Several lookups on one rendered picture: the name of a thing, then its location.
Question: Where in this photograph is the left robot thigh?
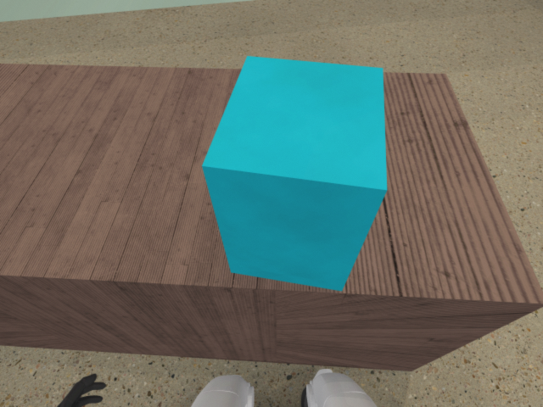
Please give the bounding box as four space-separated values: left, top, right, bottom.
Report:
191 375 255 407

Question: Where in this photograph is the robot thigh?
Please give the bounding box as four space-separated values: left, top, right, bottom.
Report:
191 375 255 407
306 372 377 407

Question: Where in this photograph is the pedestal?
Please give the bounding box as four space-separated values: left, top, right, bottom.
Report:
0 64 543 371

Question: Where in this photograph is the robot left hand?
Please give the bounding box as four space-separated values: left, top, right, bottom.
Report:
57 374 106 407

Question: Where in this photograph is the right robot thigh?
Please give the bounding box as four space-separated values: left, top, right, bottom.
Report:
306 372 377 407

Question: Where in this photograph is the carton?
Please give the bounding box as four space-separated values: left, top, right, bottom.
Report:
202 56 387 291

